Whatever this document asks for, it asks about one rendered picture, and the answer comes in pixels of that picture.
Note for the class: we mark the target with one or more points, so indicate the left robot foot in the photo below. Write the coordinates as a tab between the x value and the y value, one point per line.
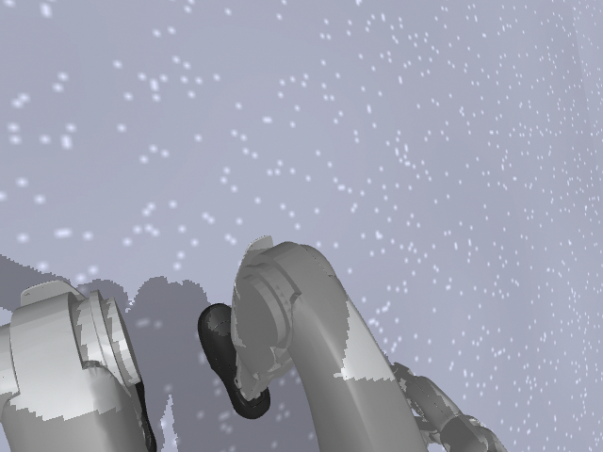
149	435

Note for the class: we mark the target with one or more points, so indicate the right robot arm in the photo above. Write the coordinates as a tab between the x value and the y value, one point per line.
464	433

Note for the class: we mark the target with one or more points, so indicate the right robot hand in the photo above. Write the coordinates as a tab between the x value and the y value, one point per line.
428	400

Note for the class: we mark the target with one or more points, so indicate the right robot foot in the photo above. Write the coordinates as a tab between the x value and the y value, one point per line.
214	328

